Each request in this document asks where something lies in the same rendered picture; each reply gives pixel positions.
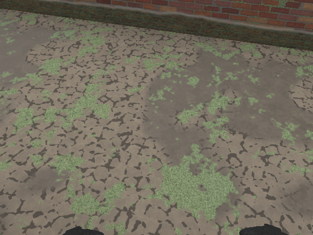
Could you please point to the robot right hand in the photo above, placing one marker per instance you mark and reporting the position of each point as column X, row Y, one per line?
column 266, row 229

